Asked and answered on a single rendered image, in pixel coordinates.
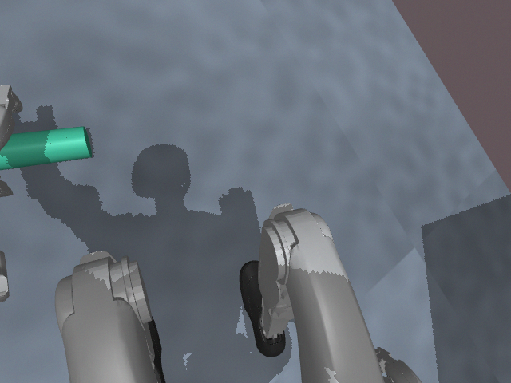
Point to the left robot hand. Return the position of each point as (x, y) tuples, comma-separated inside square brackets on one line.
[(9, 103)]

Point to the right robot hand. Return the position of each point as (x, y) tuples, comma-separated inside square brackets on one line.
[(396, 370)]

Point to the right robot foot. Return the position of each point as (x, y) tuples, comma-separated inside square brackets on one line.
[(252, 299)]

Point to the bottle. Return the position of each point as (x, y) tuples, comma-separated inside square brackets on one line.
[(45, 147)]

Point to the left robot foot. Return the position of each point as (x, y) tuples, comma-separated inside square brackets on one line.
[(157, 351)]

